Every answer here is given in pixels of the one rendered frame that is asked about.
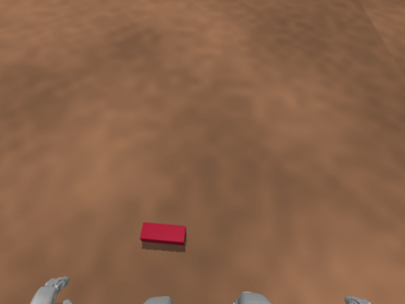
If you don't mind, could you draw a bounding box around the carton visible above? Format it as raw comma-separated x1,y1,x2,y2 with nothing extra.
140,222,186,246

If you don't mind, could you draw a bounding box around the left robot hand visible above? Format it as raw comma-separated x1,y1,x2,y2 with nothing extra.
30,277,72,304

